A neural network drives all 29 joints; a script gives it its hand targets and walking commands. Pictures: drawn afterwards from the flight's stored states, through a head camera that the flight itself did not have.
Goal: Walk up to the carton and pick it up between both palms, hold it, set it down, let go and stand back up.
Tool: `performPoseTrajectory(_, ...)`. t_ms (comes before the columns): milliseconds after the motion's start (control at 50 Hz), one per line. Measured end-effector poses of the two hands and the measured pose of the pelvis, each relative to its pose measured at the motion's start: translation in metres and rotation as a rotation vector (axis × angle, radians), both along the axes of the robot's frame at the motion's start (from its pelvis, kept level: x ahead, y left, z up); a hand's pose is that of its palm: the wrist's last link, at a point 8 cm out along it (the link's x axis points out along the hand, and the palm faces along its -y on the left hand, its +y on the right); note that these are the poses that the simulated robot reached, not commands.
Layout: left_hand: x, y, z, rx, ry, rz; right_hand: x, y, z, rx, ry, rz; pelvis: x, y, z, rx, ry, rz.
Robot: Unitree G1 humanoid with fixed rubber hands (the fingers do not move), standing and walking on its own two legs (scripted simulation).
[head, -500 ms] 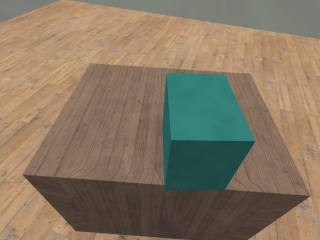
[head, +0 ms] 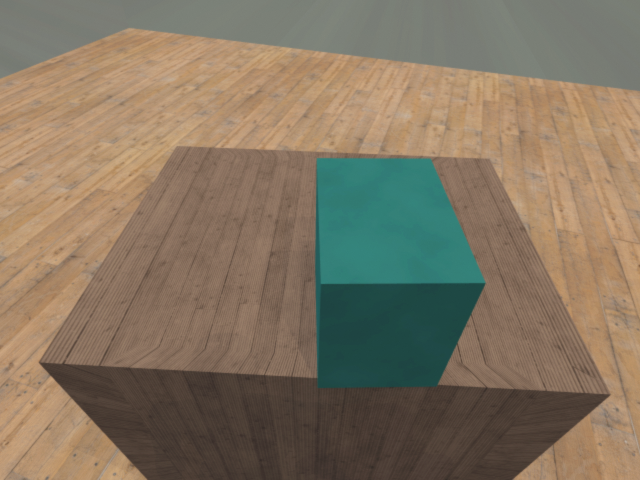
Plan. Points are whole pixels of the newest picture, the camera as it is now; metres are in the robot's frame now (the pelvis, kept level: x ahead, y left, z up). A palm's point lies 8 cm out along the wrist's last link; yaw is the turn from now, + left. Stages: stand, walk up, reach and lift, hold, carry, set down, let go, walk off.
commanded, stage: walk up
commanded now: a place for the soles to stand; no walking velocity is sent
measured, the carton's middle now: (375, 270) +0.47 -0.08 +0.01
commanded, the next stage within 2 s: none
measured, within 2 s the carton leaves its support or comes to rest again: neither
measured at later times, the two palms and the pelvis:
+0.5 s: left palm out of the picture +0.01 +0.19 -0.15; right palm out of the picture +0.05 -0.25 -0.14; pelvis +0.05 -0.04 +0.00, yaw +1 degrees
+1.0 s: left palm out of the picture +0.01 +0.20 -0.15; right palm out of the picture +0.11 -0.26 -0.14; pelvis +0.05 -0.03 +0.00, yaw +1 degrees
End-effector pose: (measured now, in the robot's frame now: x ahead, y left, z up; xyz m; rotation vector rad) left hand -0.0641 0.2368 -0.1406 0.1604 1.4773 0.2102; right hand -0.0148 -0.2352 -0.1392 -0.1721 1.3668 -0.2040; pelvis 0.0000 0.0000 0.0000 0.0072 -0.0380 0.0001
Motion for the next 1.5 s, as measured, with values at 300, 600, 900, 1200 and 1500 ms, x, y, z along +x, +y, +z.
performPoseTrajectory(300,0.04,-0.036,-0.007,-0.034,-0.049,0.0,0.032,-0.005,-0.001,0.037,-0.008,0.03,0.028,-0.024,-0.001,0.004,-0.004,0.013)
performPoseTrajectory(600,0.079,-0.052,-0.008,-0.023,-0.074,0.004,0.091,-0.021,-0.006,0.028,-0.045,0.09,0.054,-0.04,-0.005,-0.007,-0.006,0.019)
performPoseTrajectory(900,0.079,-0.042,-0.008,-0.006,-0.076,-0.006,0.129,-0.031,0.0,-0.011,-0.127,0.13,0.052,-0.039,-0.006,-0.006,-0.025,0.018)
performPoseTrajectory(1200,0.064,-0.025,-0.006,-0.013,-0.069,-0.003,0.093,-0.016,0.002,-0.002,-0.083,0.095,0.041,-0.024,-0.003,-0.007,-0.035,0.02)
performPoseTrajectory(1500,0.057,-0.015,-0.007,-0.034,-0.05,0.004,0.064,0.002,0.004,0.008,-0.033,0.055,0.04,-0.008,-0.001,-0.006,-0.02,0.022)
